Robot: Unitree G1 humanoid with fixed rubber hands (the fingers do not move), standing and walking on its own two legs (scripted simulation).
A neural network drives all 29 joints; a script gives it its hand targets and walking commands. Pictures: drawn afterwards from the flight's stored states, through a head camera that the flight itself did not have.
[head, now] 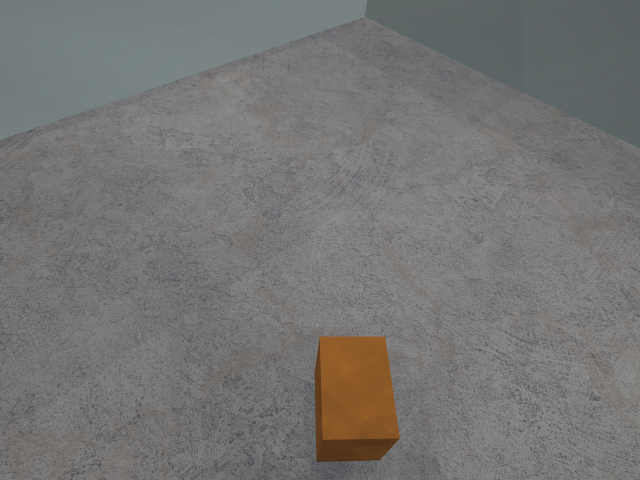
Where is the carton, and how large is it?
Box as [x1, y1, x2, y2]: [315, 337, 399, 461]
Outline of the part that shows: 320,337 315,366 316,461 379,459 399,438 385,338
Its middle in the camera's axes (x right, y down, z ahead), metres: +0.08 +0.44 +1.08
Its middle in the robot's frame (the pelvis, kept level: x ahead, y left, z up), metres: +0.43 -0.10 -0.64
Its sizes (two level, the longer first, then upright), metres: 0.255 0.180 0.262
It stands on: the floor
